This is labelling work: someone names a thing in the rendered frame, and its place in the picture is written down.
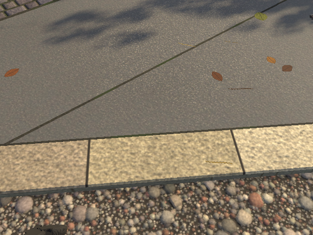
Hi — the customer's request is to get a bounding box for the left robot hand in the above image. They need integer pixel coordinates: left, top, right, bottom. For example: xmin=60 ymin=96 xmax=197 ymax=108
xmin=23 ymin=224 xmax=67 ymax=235

